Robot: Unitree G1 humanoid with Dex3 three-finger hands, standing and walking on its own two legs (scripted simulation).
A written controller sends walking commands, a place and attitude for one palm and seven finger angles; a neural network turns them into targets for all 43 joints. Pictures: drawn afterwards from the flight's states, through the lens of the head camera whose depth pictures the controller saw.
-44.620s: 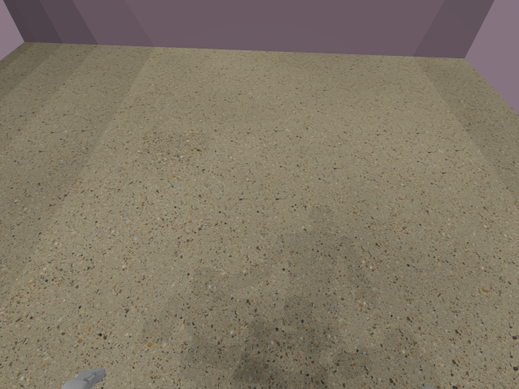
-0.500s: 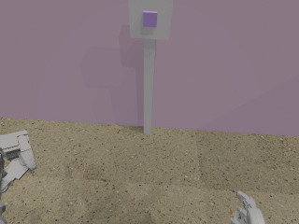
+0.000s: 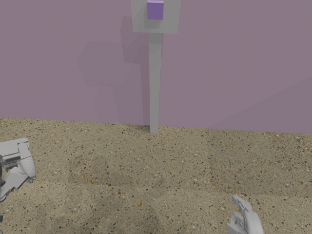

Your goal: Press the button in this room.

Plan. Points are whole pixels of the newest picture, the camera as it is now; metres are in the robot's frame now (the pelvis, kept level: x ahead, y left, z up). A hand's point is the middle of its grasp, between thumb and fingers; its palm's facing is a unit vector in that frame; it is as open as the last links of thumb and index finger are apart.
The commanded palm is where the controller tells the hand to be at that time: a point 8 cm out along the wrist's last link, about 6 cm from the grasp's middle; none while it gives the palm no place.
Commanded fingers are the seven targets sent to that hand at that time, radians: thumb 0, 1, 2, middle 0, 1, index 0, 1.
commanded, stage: stop stepping back and stand still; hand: left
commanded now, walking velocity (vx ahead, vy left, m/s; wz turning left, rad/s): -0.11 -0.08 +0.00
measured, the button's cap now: (155, 9) +0.84 +0.06 +0.16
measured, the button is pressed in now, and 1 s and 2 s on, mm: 0 0 0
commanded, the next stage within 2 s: let the arm hang, fingers relaxed in 0.10 s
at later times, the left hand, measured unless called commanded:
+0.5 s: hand out of the picture +0.02 +0.19 -0.16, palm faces -0.05 -0.97 -0.23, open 3.3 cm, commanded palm none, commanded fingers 0.00 0.90 0.90 -0.71 -0.86 -0.71 -0.86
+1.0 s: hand out of the picture -0.09 +0.20 -0.17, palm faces +0.03 -0.97 -0.22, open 7.1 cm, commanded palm none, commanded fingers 0.00 0.90 0.90 -0.20 -0.30 -0.20 -0.30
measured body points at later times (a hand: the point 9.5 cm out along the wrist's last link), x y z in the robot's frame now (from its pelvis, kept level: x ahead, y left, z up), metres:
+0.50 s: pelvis -0.06 +0.00 -0.01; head -0.04 +0.01 +0.44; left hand +0.02 +0.24 -0.14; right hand +0.03 -0.26 -0.13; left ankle -0.01 +0.12 -0.74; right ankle -0.05 -0.10 -0.74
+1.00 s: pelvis -0.07 +0.01 +0.00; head -0.07 +0.01 +0.45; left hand -0.09 +0.25 -0.15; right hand -0.10 -0.19 -0.16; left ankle -0.01 +0.12 -0.74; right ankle -0.05 -0.10 -0.74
